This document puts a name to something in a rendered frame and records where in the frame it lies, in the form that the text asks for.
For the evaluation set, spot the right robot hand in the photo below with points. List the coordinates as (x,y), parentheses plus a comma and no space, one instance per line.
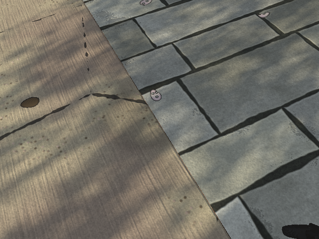
(301,231)

